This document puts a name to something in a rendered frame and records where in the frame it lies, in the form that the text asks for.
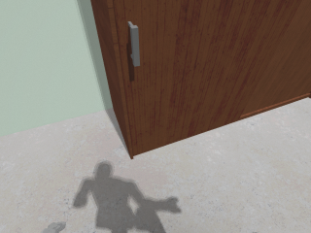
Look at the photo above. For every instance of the robot left hand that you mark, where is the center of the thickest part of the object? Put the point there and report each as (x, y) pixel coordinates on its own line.
(55, 227)

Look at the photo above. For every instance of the wardrobe door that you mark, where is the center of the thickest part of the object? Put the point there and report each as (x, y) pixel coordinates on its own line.
(288, 73)
(200, 62)

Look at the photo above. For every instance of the handle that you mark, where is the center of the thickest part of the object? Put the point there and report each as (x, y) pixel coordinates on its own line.
(134, 37)

